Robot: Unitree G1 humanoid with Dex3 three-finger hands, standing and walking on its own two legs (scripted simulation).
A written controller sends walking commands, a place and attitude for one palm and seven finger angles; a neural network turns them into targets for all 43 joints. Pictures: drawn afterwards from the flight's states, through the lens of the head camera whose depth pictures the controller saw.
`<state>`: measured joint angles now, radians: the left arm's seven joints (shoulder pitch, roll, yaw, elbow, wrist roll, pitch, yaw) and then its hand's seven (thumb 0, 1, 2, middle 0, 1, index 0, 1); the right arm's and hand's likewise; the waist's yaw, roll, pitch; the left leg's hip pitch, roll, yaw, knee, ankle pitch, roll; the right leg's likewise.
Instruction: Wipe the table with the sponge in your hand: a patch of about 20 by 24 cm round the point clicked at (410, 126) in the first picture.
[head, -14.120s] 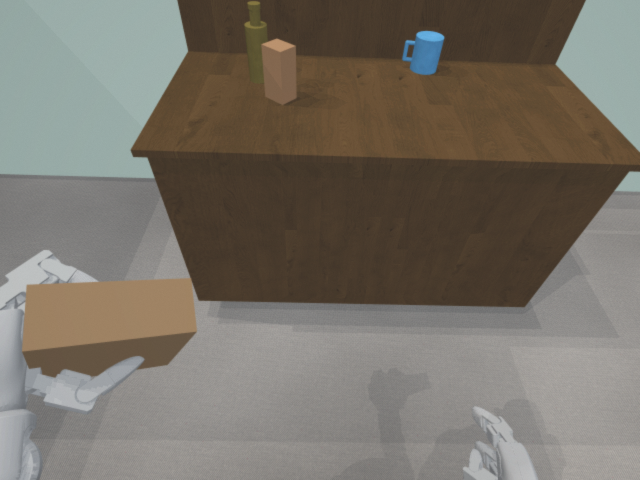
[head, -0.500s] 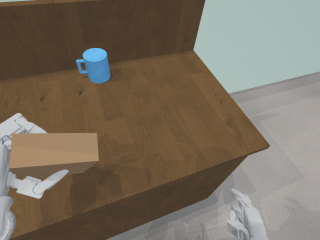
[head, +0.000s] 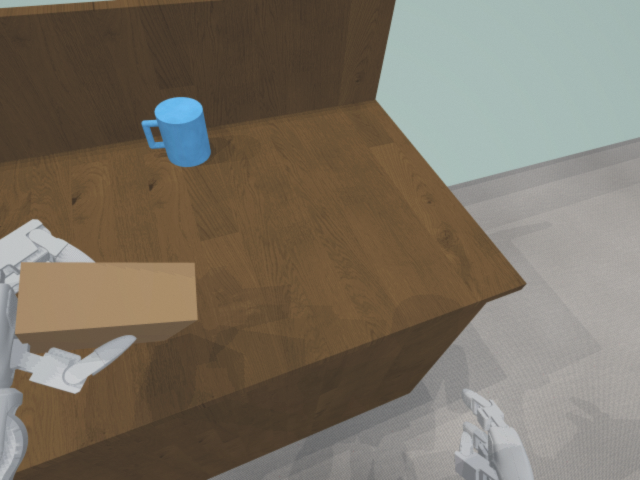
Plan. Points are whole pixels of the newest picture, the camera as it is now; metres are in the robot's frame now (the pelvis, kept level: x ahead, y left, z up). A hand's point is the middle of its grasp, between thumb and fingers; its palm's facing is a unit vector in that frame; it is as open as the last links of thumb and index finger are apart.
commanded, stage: shuffle to correct the standing spot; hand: left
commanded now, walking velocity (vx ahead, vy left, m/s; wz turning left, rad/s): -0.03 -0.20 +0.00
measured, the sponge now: (133, 308) +0.24 +0.21 +0.13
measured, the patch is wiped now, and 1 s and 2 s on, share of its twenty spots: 0.00 0.00 0.00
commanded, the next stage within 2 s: come to a stop and stand still in 0.46 s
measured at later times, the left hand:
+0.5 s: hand (169, 313) +0.23 +0.17 +0.16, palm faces +0.30 -0.86 -0.42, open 9.5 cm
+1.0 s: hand (81, 273) +0.24 +0.24 +0.18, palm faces +0.47 -0.77 -0.43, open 9.5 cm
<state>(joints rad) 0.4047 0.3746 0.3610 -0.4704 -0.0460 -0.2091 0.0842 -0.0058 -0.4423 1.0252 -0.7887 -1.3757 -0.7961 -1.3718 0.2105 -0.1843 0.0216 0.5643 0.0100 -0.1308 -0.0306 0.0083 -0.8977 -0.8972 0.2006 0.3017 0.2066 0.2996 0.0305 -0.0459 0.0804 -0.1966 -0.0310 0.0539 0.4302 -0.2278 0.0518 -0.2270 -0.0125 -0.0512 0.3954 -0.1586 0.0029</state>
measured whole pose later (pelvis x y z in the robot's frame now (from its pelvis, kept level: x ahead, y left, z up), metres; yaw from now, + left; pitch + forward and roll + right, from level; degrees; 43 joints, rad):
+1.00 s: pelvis +0.00 -0.04 +0.00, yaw -1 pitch +0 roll -1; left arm 0.25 0.44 0.46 -0.32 -0.06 -0.20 0.10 -0.01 -0.44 1.03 -0.79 -1.38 -0.80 -1.37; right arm 0.19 -0.23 0.00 0.57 0.02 -0.13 -0.02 0.01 -0.90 -0.90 0.20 0.30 0.21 0.30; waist 0.05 0.02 0.07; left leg -0.23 0.04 0.06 0.47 -0.24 0.00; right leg -0.25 0.05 -0.07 0.40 -0.16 -0.05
